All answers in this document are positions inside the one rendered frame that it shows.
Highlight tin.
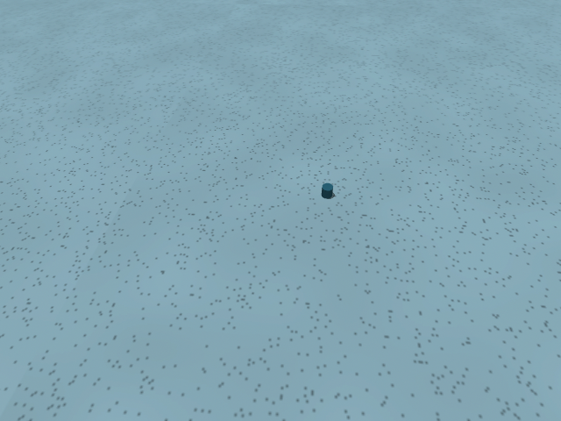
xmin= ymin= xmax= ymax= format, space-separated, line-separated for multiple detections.
xmin=322 ymin=183 xmax=333 ymax=199

